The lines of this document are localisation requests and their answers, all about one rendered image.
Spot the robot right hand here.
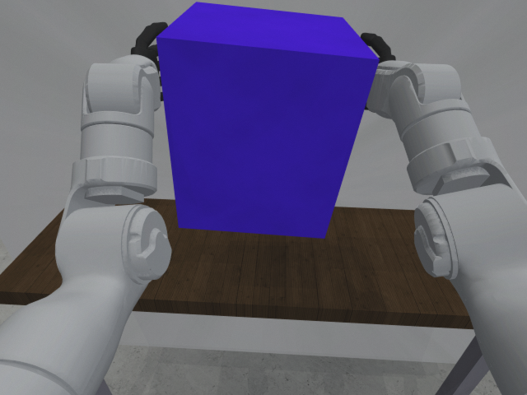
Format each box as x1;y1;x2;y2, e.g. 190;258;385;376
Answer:
361;33;396;113

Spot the carton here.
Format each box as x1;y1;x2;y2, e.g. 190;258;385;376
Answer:
156;2;380;239

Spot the robot left hand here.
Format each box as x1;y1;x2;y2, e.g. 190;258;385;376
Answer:
131;22;168;101

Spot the right robot forearm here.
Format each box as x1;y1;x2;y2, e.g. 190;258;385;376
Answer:
366;60;527;206

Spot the table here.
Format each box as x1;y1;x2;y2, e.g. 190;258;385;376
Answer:
0;198;489;395

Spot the left robot forearm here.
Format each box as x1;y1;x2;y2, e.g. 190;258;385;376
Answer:
55;54;161;266

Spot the robot right upper arm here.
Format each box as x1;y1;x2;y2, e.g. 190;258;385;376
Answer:
414;184;527;395

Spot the robot left upper arm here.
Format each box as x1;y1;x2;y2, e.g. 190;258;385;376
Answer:
0;204;172;395

